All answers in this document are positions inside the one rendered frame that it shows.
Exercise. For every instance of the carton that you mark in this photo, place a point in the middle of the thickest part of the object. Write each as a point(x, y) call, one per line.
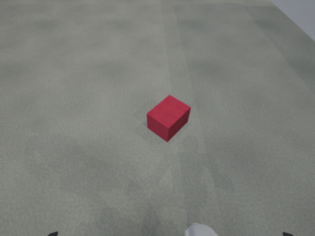
point(168, 117)

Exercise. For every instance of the robot right thigh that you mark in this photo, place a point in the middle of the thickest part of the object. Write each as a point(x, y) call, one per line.
point(199, 230)

